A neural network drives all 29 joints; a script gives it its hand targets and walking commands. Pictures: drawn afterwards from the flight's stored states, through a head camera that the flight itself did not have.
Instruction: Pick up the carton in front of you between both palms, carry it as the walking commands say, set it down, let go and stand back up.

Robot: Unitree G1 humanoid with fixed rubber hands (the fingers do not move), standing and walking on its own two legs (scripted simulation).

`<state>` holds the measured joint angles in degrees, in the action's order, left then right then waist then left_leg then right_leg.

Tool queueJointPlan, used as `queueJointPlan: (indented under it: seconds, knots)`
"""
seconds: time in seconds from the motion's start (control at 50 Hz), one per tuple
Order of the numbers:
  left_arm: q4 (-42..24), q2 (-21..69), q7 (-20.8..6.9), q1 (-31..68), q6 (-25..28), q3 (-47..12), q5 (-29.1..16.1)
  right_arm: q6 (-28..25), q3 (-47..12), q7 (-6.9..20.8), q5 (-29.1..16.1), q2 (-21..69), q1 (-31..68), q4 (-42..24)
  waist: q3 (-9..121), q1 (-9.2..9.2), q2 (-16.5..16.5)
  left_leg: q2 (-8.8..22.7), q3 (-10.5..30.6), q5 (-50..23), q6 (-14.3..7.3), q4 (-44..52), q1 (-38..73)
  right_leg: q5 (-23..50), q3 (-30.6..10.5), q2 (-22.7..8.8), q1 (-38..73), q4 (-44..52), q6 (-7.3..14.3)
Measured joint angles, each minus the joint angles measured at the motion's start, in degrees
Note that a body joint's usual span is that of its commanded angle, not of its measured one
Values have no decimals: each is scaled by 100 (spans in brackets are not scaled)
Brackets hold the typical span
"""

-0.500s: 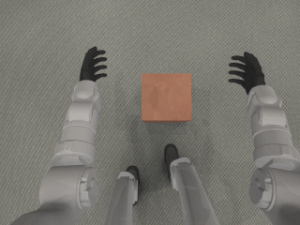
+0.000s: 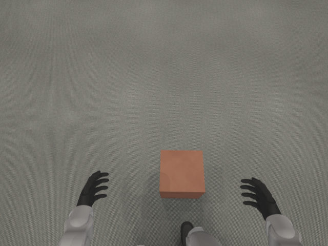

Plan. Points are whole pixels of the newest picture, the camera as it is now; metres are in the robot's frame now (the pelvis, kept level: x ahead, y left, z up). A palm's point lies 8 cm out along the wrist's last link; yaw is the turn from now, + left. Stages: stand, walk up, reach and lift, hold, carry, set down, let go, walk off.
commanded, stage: let go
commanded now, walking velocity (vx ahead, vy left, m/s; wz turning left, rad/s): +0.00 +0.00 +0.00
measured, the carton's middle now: (180, 175) +0.42 -0.08 -0.63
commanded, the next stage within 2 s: stand in 0.66 s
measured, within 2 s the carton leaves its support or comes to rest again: neither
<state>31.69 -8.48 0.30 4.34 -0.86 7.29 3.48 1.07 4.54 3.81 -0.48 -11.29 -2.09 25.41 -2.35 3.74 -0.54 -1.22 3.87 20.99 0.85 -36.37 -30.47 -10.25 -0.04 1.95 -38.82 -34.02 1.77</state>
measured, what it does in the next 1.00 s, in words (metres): stands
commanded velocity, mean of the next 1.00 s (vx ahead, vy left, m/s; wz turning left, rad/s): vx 0.00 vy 0.00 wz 0.00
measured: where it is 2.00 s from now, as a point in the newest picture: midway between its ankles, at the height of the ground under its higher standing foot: outside the picture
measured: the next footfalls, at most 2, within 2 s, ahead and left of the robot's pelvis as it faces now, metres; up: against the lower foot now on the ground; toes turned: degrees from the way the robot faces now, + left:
none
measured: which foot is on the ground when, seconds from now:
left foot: down 0.00-1.00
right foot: down 0.00-1.00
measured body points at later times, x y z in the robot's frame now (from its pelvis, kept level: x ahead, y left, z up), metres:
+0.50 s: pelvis +0.02 +0.02 +0.02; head +0.03 +0.02 +0.47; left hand +0.19 +0.26 -0.06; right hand +0.19 -0.21 -0.06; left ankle -0.04 +0.13 -0.72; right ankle +0.06 -0.10 -0.72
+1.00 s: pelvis +0.03 +0.01 +0.01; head +0.05 +0.00 +0.46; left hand +0.17 +0.31 -0.07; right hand +0.18 -0.27 -0.08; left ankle -0.04 +0.13 -0.72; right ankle +0.06 -0.10 -0.72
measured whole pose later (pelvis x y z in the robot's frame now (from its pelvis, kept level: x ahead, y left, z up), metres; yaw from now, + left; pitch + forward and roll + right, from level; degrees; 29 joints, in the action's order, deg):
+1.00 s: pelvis +0.03 +0.01 +0.01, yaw +2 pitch +0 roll -1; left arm 43.3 -18.5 0.4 -9.7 -0.3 3.2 2.5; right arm 1.2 3.3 -0.6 2.2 -20.5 -13.6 36.5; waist -0.8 -0.2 -3.4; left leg -1.2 5.9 23.2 -0.3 -30.7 -7.4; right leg -14.6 1.7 1.5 -15.9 -30.4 0.9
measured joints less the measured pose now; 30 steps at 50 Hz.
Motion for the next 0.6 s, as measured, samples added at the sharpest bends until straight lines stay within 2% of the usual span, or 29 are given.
queueJointPlan:
  seconds: [0.14,0.3,0.52,0.6]
  knots:
    - [-323,-185,-98,-1043,41,-235,-151,49,-166,-9,29,59,-936,-230,-169,-170,-13,48,28,-90,-70,608,1382,77,9,24,1415,637,-56]
    - [-620,-344,-308,-1660,-247,-457,-254,362,-178,-3,29,-74,-1217,-251,-304,-351,-101,37,46,-139,-156,1006,2466,111,11,-3,2522,1048,-135]
    - [-623,-341,-382,-1671,-575,-543,-289,693,-189,-25,102,-99,-1118,-206,-382,-403,-139,25,70,-54,-190,982,2901,-7,34,-16,2948,988,-162]
    - [-521,-357,-226,-1663,-437,-564,-384,972,-179,-146,142,-134,-1068,-290,-337,-377,-133,48,27,57,-173,768,2788,-99,3,20,2811,769,-145]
